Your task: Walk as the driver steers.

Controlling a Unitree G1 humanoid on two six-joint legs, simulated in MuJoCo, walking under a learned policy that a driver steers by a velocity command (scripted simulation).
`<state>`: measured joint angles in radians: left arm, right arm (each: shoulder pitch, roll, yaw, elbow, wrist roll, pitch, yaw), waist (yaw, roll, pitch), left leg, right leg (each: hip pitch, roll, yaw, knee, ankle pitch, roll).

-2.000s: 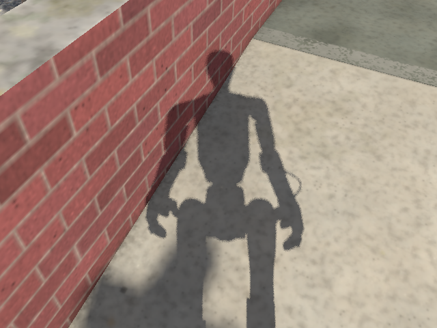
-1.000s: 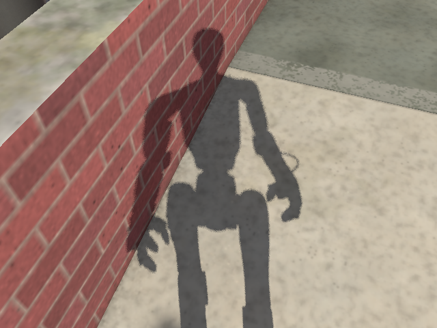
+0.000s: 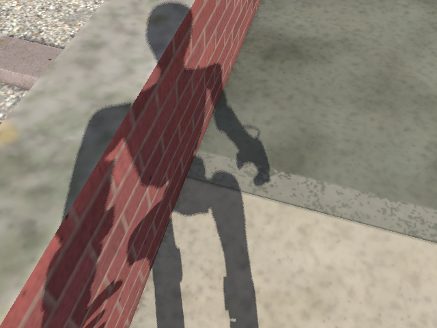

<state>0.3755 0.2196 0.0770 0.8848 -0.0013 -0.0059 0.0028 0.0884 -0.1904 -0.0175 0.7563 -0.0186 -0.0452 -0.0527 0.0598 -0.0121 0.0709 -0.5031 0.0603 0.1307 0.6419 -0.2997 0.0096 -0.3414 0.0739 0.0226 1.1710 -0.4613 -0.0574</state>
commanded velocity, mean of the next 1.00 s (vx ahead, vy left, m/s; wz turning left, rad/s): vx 0.37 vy -0.01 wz -0.54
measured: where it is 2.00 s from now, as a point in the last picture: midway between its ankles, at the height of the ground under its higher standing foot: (329, 266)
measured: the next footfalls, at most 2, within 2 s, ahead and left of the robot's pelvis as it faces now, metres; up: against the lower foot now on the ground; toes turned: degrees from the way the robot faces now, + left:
right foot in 0.40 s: +0.19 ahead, -0.17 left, +0.01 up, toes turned -17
left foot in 0.94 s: +0.51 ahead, -0.12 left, +0.06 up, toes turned -29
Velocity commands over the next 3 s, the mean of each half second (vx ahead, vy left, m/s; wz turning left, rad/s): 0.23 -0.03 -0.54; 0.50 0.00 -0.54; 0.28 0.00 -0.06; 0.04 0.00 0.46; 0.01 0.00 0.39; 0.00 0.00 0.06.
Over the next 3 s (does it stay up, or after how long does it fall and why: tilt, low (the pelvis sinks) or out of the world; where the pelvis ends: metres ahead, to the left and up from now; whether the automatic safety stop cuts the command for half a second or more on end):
stays up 0.57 -0.24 0.11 its command is cut before an obstacle from the start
